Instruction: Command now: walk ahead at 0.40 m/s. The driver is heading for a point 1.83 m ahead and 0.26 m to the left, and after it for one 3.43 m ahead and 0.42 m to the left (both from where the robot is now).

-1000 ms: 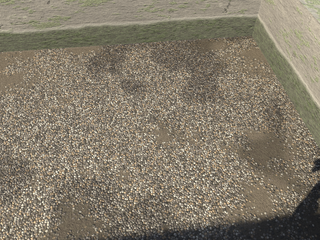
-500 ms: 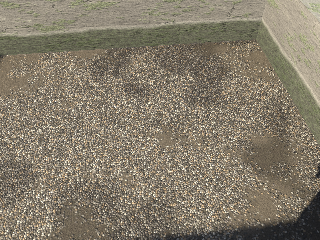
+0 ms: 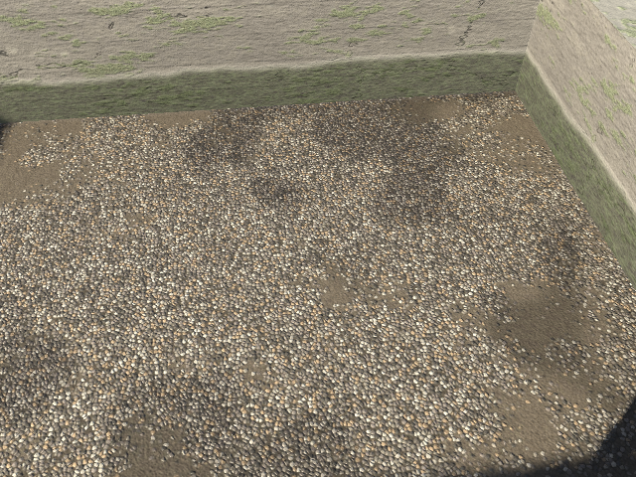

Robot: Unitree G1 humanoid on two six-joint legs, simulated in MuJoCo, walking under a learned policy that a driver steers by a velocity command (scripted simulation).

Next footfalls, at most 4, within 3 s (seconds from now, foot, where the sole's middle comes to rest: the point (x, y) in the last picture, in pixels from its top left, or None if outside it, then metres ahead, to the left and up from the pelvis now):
none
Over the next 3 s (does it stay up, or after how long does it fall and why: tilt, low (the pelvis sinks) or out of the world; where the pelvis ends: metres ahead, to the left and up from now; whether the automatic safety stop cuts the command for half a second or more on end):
stays up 0.00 0.00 0.00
